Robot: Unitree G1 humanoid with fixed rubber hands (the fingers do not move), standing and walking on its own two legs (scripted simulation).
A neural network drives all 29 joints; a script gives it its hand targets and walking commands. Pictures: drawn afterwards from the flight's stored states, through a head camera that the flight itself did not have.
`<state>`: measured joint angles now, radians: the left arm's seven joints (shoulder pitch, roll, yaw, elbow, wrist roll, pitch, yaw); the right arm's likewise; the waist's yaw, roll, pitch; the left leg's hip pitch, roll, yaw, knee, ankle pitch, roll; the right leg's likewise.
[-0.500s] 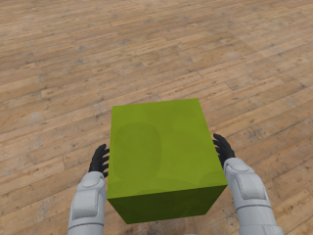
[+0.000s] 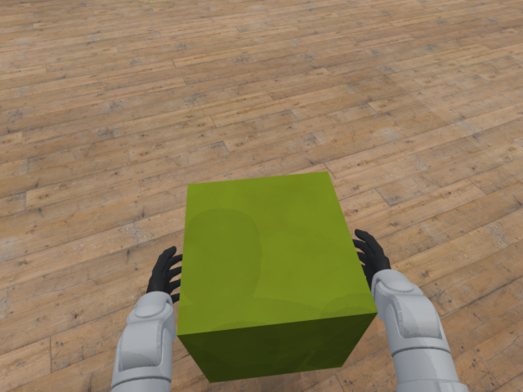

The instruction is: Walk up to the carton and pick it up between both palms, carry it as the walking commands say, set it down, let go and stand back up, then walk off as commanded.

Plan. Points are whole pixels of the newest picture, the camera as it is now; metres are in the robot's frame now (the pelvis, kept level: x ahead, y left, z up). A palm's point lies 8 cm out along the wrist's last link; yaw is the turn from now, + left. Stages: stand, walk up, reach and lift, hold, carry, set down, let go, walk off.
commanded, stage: carry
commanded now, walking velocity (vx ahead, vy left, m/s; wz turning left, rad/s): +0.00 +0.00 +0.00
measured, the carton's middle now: (267, 279) +0.31 -0.01 -0.06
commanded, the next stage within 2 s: none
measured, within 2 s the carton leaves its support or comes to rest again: neither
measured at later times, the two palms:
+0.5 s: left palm (222, 144) +0.60 +0.08 +0.00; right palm (371, 133) +0.61 -0.26 +0.02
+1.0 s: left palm (260, 57) +0.95 -0.02 +0.02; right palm (376, 59) +0.94 -0.36 +0.02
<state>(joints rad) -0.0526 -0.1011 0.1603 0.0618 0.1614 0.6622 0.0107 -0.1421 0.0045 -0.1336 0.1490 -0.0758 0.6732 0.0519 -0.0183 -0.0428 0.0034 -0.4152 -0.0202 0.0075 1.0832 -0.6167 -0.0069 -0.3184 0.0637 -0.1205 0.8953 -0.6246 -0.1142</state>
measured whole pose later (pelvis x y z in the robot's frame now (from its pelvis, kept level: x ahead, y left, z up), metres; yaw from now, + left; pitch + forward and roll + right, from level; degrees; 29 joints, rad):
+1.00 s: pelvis +0.67 -0.17 +0.00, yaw -2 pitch +0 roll -1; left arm -0.12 -0.13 0.18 0.09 0.20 0.66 0.00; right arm -0.17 -0.02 -0.14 0.14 -0.08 0.69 0.06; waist -0.05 0.02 0.01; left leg -0.24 -0.04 -0.05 1.21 -0.60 -0.01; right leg -0.51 0.04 -0.10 0.92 -0.42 -0.09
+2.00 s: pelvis +1.13 -0.31 +0.01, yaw +1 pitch +3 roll +2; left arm -0.13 -0.09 0.21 0.02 0.13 0.67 0.01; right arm -0.20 0.04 -0.14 0.12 -0.10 0.65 0.04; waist 0.01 -0.06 0.00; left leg -0.37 -0.03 0.07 0.84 -0.51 0.01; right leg -0.26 0.02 -0.10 0.84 -0.64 -0.08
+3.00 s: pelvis +1.69 -0.40 -0.01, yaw -5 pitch +4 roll -1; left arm -0.06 -0.04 0.18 0.02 0.10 0.68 0.02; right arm -0.15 0.10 -0.15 0.15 -0.14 0.66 0.04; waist -0.01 0.00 -0.04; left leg -0.22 0.05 0.12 0.88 -0.73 0.01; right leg -0.42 0.04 -0.06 1.27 -0.68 -0.02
